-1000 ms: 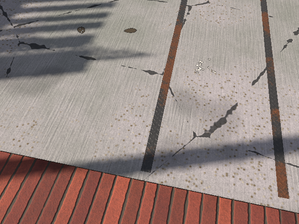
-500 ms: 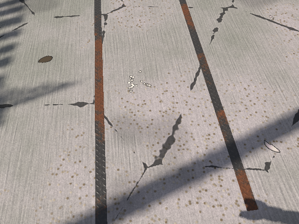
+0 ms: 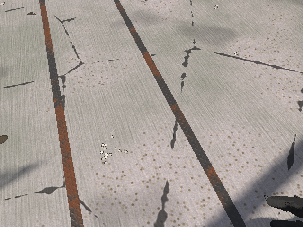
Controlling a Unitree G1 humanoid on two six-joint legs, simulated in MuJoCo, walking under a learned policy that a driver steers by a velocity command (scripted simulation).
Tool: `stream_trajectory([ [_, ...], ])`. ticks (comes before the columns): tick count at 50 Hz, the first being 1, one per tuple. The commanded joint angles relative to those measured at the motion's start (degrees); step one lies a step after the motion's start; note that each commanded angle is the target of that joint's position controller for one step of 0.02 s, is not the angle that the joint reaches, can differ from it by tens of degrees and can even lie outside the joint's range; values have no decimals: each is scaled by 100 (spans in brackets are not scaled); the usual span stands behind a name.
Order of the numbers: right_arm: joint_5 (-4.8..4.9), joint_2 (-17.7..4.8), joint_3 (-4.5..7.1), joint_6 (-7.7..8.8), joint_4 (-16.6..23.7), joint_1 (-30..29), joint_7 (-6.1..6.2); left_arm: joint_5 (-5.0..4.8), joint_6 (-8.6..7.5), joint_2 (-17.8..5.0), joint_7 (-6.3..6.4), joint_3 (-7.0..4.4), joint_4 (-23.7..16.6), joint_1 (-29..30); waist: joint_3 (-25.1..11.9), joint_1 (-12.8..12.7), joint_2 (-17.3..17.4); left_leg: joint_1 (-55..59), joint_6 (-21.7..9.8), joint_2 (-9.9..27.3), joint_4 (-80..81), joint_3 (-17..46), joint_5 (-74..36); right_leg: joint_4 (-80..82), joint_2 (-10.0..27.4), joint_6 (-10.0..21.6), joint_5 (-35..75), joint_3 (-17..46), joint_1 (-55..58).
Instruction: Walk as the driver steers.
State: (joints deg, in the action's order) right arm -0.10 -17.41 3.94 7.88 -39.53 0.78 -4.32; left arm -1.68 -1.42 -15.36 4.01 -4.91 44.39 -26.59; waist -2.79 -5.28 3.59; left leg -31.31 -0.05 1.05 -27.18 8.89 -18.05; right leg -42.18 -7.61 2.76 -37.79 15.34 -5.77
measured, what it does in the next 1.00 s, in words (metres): goes down: left foot 0.14 m lower, then right foot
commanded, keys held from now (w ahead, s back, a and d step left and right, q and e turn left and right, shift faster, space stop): w+e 0.26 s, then w+q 0.74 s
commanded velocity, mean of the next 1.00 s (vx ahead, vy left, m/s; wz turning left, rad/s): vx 0.50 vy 0.00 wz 0.02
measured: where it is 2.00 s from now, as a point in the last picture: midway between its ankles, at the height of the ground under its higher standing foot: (128, 139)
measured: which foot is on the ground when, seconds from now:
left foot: up 0.00-0.06, down 0.08-0.60, up 0.62-1.00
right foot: down 0.00-0.10, up 0.12-0.56, down 0.58-1.00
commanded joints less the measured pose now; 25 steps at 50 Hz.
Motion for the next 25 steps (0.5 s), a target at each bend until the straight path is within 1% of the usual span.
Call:
stream_trajectory([
  [1, 40, -376, 99, 10, 341, -327, 42, -12, 6, -714, 107, -175, -321, 103, 677, 18, -708, 326, 46, 410, 740, 276, -300, -52, 942, 601, 1946, 1145, -320],
  [2, 53, -478, 165, 12, 239, -40, 72, -9, 37, -695, 118, -175, -243, 7, 558, 88, -656, 582, 29, 504, 938, 251, -360, -611, 882, 516, 2214, 1141, -103],
  [3, 31, -596, 257, 26, 7, 622, 106, 23, 59, -630, 49, -131, -181, 15, 277, 385, -497, 1408, 2, 476, 1196, -41, -505, -1511, 694, 354, 2418, 865, -187],
  [4, 12, -690, 317, 15, -323, 1629, 123, 46, 54, -466, -70, -46, -88, -18, -136, 839, -383, 2859, 46, 551, 800, -265, -440, -2676, 468, 130, 2058, 474, -855],
  [5, -125, -844, 285, 33, -611, 2627, 59, 46, -12, 130, -256, 113, 105, -693, -1049, 941, 502, 5444, -50, 1093, -1182, 133, -1422, -4701, 70, -124, -862, 246, -2953],
  [6, -116, -1107, 317, -54, -673, 3014, 47, -90, -122, 436, -341, 239, 312, -1858, -1627, 682, 2028, 6409, -374, 1775, -1666, 1385, -2002, -7086, -145, -401, -1511, 241, -4418],
  [7, 118, -1507, 463, -207, -917, 3243, -24, -273, -213, -3, -266, 206, 88, -1963, -2002, 587, 2466, 6189, -962, 2519, -590, 2814, -231, -7759, 199, -507, -697, -174, -5002],
  [8, 138, -1291, 419, -321, -1004, 2977, 36, -351, -200, -193, -134, 184, -171, -1068, -1429, 660, 1305, 5440, -1306, 2682, 460, 3329, 2524, -7747, 439, -535, 187, -705, -5569],
  [9, 15, -769, 225, -352, -877, 2456, 159, -282, -156, -478, -17, 102, -381, 79, -382, 829, 164, 4262, -1307, 2446, 1041, 2917, 3180, -7551, 693, -528, 863, -1101, -5734],
  [10, -86, -633, 118, -294, -834, 1841, 232, -190, -103, -577, 30, 75, -664, 675, 157, 714, 117, 3089, -1418, 2437, 1036, 2565, 2370, -7630, 896, -466, 1233, -1137, -5493],
  [11, -109, -307, -16, -221, -853, 1518, 260, -46, -11, -458, 9, 71, -726, 747, 314, 501, -190, 2171, -1260, 2173, 892, 1804, 1766, -6957, 1130, -320, 1388, -867, -4960],
  [12, -133, -50, -91, -187, -1001, 1490, 264, 6, 49, -257, -51, 78, -763, 833, 480, 422, 4, 1673, -1048, 1840, 740, 1066, 1453, -6593, 1196, -123, 1318, -647, -4741],
  [13, -110, 209, -168, -177, -1105, 1477, 292, -59, 42, -55, -134, 87, -804, 818, 481, 283, 185, 1633, -716, 1508, 737, 476, 1697, -5856, 1321, 26, 1881, -509, -4795],
  [14, -133, 153, -164, -144, -1131, 1561, 294, -61, 1, -117, -197, 59, -823, 911, 518, 327, 297, 1498, -521, 1124, 932, 113, 1546, -4911, 1203, 100, 2598, -620, -4661],
  [15, -151, -44, -140, -99, -1094, 1517, 355, 19, -96, -82, -228, 47, -906, 1105, 609, 304, 229, 1061, -498, 879, 1218, -188, 1214, -3487, 1092, 53, 3243, -583, -4119],
  [16, -180, -240, -88, -95, -1131, 1677, 451, 125, -147, -50, -238, 50, -967, 1353, 649, 378, 209, 862, -591, 759, 1420, -410, 855, -2431, 975, -78, 3777, -931, -3680],
  [17, -102, -288, -100, -127, -1229, 1862, 524, 231, -196, 156, -281, 113, -1012, 1533, 493, 388, 141, 1072, -700, 783, 1438, -379, 384, -1603, 1027, -168, 4153, -1212, -3344],
  [18, 7, -305, -106, -183, -1318, 2108, 577, 223, -228, 357, -334, 186, -1117, 1800, 426, 464, 124, 1380, -767, 893, 1517, -270, 68, -957, 1010, -239, 4319, -1350, -3227],
  [19, 94, -366, -89, -226, -1354, 2245, 613, 172, -248, 446, -381, 226, -1189, 2037, 470, 556, 86, 1712, -772, 945, 1578, -234, -60, -430, 983, -269, 4351, -1441, -3216],
  [20, 142, -410, -71, -266, -1389, 2411, 631, 119, -260, 461, -429, 245, -1240, 2320, 566, 686, -6, 2079, -768, 1002, 1605, -144, 53, 40, 941, -289, 4327, -1483, -3304],
  [21, 165, -435, -59, -294, -1425, 2613, 640, 97, -266, 418, -472, 239, -1305, 2570, 645, 810, -86, 2481, -790, 1083, 1570, -8, 156, 375, 914, -305, 4248, -1464, -3447],
  [22, 173, -412, -53, -330, -1470, 2801, 633, 90, -285, 379, -513, 226, -1371, 2839, 719, 923, -136, 2857, -802, 1134, 1513, 88, 228, 665, 879, -291, 4152, -1459, -3589],
  [24, 144, -346, -43, -420, -1547, 3105, 620, 59, -345, 312, -596, 208, -1499, 3283, 803, 1049, -128, 3432, -859, 1235, 1322, 236, 169, 1022, 796, -233, 3872, -1468, -3712],
  [25, 126, -356, -22, -461, -1560, 3192, 620, 58, -396, 255, -640, 190, -1550, 3415, 808, 1050, -94, 3575, -891, 1254, 1178, 277, 37, 1164, 754, -182, 3737, -1460, -3615],
])
Velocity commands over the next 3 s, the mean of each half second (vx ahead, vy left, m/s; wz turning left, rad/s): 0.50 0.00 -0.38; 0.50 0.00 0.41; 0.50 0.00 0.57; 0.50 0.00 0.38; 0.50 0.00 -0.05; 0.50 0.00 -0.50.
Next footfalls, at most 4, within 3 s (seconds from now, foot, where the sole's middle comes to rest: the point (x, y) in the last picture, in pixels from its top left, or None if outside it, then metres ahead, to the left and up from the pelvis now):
0.08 left None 0.21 0.17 -0.86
0.58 right None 0.49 -0.06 -0.86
1.08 left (132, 191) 0.73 0.24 -0.86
1.58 right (156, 140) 1.06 0.15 -0.86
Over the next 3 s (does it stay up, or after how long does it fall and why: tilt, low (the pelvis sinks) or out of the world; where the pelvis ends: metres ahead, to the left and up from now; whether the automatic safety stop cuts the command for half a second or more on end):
stays up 1.53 0.56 -0.09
